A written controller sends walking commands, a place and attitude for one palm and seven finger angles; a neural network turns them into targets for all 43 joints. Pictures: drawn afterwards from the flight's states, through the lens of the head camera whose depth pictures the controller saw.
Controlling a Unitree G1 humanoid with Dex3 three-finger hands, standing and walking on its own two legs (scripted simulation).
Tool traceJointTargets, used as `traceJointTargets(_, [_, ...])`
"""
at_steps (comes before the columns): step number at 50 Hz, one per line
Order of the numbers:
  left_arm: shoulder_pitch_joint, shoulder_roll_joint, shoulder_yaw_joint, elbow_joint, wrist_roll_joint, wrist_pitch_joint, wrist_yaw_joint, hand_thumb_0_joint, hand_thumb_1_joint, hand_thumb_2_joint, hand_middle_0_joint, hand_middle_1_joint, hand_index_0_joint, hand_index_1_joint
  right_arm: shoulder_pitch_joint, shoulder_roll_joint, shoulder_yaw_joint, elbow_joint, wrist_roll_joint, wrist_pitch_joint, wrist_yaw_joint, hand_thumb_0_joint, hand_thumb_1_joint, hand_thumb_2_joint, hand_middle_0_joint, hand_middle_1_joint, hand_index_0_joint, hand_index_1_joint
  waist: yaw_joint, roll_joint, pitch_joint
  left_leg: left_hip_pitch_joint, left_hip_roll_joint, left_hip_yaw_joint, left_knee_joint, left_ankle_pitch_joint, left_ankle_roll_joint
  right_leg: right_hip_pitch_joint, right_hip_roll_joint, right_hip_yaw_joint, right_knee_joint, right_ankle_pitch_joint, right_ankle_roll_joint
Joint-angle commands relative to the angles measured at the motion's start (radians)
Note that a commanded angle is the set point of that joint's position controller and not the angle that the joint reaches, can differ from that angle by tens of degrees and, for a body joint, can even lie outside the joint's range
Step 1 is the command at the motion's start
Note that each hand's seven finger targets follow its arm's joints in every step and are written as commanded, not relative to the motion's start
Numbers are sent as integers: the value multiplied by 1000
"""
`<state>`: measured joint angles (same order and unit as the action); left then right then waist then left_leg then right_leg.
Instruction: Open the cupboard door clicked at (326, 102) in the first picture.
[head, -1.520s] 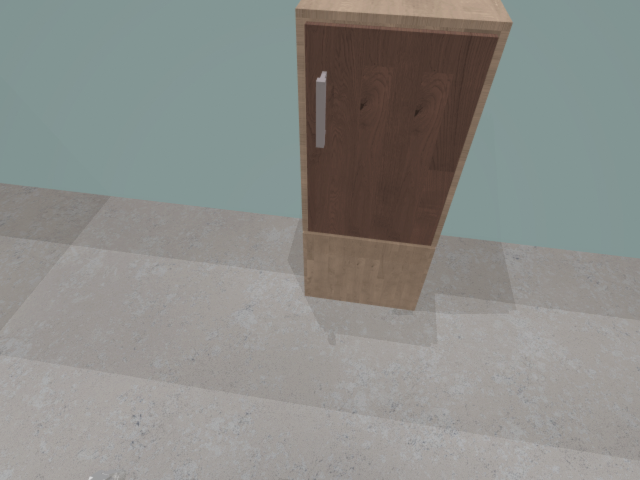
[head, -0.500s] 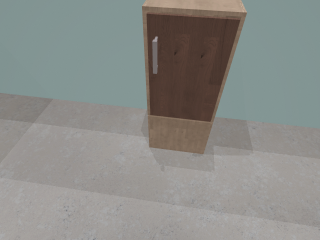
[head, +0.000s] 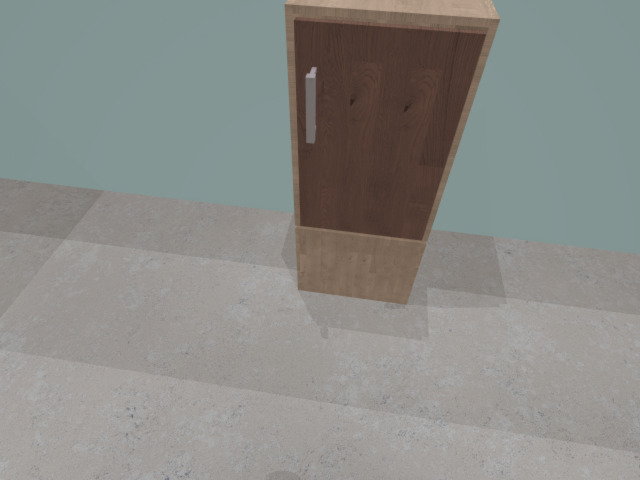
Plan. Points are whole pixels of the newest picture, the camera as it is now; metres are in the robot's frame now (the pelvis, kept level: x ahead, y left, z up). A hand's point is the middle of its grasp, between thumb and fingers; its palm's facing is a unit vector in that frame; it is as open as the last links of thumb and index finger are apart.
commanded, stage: turn to face it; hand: left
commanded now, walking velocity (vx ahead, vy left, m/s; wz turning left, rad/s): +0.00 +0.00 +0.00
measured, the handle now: (312, 106) +0.86 +0.07 +0.03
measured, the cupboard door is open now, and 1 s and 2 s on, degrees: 0 0 0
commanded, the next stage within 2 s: take the last steps up to it in 0.06 s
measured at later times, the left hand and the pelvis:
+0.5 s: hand out of the picture +0.05 +0.17 -0.18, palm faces -0.01 -0.98 -0.22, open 7.3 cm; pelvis +0.05 -0.02 -0.02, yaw -3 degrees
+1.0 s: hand (221, 408) +0.26 +0.18 -0.18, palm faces -0.10 -0.98 -0.16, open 7.3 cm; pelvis +0.22 +0.01 +0.00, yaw -10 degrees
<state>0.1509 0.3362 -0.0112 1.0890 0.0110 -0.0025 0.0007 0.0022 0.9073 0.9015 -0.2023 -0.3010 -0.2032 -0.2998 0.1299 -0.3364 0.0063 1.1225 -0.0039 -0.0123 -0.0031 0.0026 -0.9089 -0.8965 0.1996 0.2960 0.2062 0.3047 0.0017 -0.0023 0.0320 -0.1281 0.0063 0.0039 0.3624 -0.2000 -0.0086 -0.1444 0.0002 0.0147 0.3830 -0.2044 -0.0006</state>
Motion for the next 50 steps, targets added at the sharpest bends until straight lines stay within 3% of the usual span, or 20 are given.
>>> traceJointTargets(1, [-39, 202, 44, -63, 0, -28, 11, 0, 900, 900, -200, -300, -200, -300, -48, -199, -38, -66, -4, -21, -10, 0, -900, -900, 200, 300, 200, 300, -2, 3, -62, 13, 111, -91, -57, 125, 31, 4, -119, 99, -68, 140, -28])
traceJointTargets(8, [-27, 177, 46, -69, 1, -13, 10, 0, 900, 900, -200, -300, -200, -300, -30, -173, -40, -72, -5, -15, -16, 0, -900, -900, 200, 300, 200, 300, -4, 4, -50, 17, 119, -62, -32, 113, 25, -28, -106, 119, -39, 178, -28])
traceJointTargets(10, [27, 90, 32, -50, 3, 3, 9, 0, 900, 900, -200, -300, -200, -300, 12, -90, -23, -57, -13, -4, -11, 0, -900, -900, 200, 300, 200, 300, -2, 1, -53, 10, 121, -51, -32, -54, 16, -46, -88, 114, -28, -16, -19])
traceJointTargets(14, [79, 70, 43, -64, 13, 15, -12, 0, 900, 900, -200, -300, -200, -300, 44, -111, -40, -72, -21, 8, -5, 0, -900, -900, 200, 300, 200, 300, 1, 51, 70, -81, 162, -121, -106, -438, 57, -178, -24, 91, 42, -311, -28])
traceJointTargets(19, [177, 3, 53, -71, 15, -11, -24, 0, 900, 900, -200, -300, -200, -300, 93, -107, -64, -89, -16, -8, -7, 0, -900, -900, 200, 300, 200, 300, 20, 106, 75, -94, 227, -152, -52, -361, 109, -170, 8, 7, 156, -178, -37])
traceJointTargets(20, [209, 5, 58, -65, 17, -17, -22, 0, 900, 900, -200, -300, -200, -300, 93, -83, -63, -92, -16, -12, -7, 0, -900, -900, 200, 300, 200, 300, 34, 69, 79, -149, 195, -107, 21, -313, 92, -107, -11, 45, 112, -176, -48])
traceJointTargets(21, [262, 24, 65, -49, 17, -25, -17, 0, 900, 900, -200, -300, -200, -300, 80, -49, -59, -103, -14, -17, -7, 0, -900, -900, 200, 300, 200, 300, 54, -30, 80, -238, 133, -32, 151, -282, 61, -30, -66, 160, 47, -184, -80])
traceJointTargets(22, [333, 66, 78, -24, 18, -33, -7, 0, 900, 900, -200, -300, -200, -300, 56, 3, -49, -126, -11, -22, -6, 0, -900, -900, 200, 300, 200, 300, 76, -227, 84, -404, 36, 85, 373, -285, 17, 91, -185, 382, -71, -150, -144])
traceJointTargets(23, [429, 86, 87, 2, 11, -43, 5, 0, 900, 900, -200, -300, -200, -300, -17, 17, -45, -161, -14, -29, -3, 0, -900, -900, 200, 300, 200, 300, 117, -294, 88, -545, 20, 90, 562, -388, 10, 178, -300, 552, -145, 36, -223])
traceJointTargets(24, [468, 67, 82, 15, 10, -48, 16, 0, 900, 900, -200, -300, -200, -300, -46, 10, -49, -175, -16, -37, -6, 0, -900, -900, 200, 300, 200, 300, 115, -209, 79, -604, 44, 39, 674, -387, 13, 230, -331, 564, -114, 225, -277])
traceJointTargets(26, [420, 23, 78, 8, 18, -53, 27, 0, 900, 900, -200, -300, -200, -300, -36, 47, -52, -168, -13, -45, -2, 0, -900, -900, 200, 300, 200, 300, 72, -75, 53, -609, 88, 21, 696, -334, 8, 238, -304, 428, -59, 303, -280])
traceJointTargets(33, [348, -39, 70, 19, 18, -61, 25, 0, 900, 900, -200, -300, -200, -300, -1, 125, -55, -157, -5, -38, 18, 0, -900, -900, 200, 300, 200, 300, 6, -124, 93, -295, 63, 101, 394, -105, 13, -57, -190, 224, -129, 176, -178])
traceJointTargets(36, [324, -59, 78, 27, 8, -60, 22, 0, 900, 900, -200, -300, -200, -300, 232, 92, -67, -77, -10, -55, -4, 0, -900, -900, 200, 300, 200, 300, -95, -41, 6, 78, 31, 117, 178, 16, 29, -159, -97, 125, 132, 263, -124])
traceJointTargets(37, [364, -102, 76, 24, 1, -58, 16, 0, 900, 900, -200, -300, -200, -300, 364, 14, -88, -41, -21, -62, -19, 0, -900, -900, 200, 300, 200, 300, -130, 125, -105, 281, 189, -91, 104, -48, 82, -273, -25, 74, 384, 140, -86])
traceJointTargets(38, [392, -147, 69, 3, -3, -59, 9, 0, 900, 900, -200, -300, -200, -300, 459, -78, -106, -24, -26, -63, -23, 0, -900, -900, 200, 300, 200, 300, -129, 351, -165, 336, 462, -442, -72, -66, 182, -419, 70, -42, 710, -332, -43])
traceJointTargets(39, [349, -120, 69, -23, 9, -55, 12, 0, 900, 900, -200, -300, -200, -300, 412, -72, -103, -38, -18, -48, -26, 0, -900, -900, 200, 300, 200, 300, -114, 207, -114, 212, 509, -518, -138, -240, 242, -451, 19, 15, 846, -357, -56])
traceJointTargets(41, [243, -146, 71, -28, 20, -44, 1, 0, 900, 900, -200, -300, -200, -300, 265, 39, -81, -68, -18, -51, -28, 0, -900, -900, 200, 300, 200, 300, -65, 107, 107, -46, 435, -383, -199, -302, 222, -516, -74, 15, 915, -206, -47])
traceJointTargets(44, [304, -194, 73, -8, 27, -20, -12, 0, 900, 900, -200, -300, -200, -300, 201, 121, -68, -74, -20, -72, -30, 0, -900, -900, 200, 300, 200, 300, 11, 74, 78, -157, 321, -121, -177, -81, 169, -390, -105, -16, 780, -107, -23])
traceJointTargets(47, [268, -198, 71, -38, 24, -8, -16, 0, 900, 900, -200, -300, -200, -300, 203, 89, -69, -78, -21, -73, -28, 0, -900, -900, 200, 300, 200, 300, 15, 99, 61, -135, 293, -16, -174, 57, 178, -362, -116, -57, 593, -76, -2])
traceJointTargets(50, [154, -177, 71, -78, 22, -11, -18, 0, 900, 900, -200, -300, -200, -300, 239, 75, -73, -61, -25, -66, -25, 0, -900, -900, 200, 300, 200, 300, -12, 108, 76, -95, 294, 7, -160, 135, 179, -340, -112, -84, 423, -44, 5])
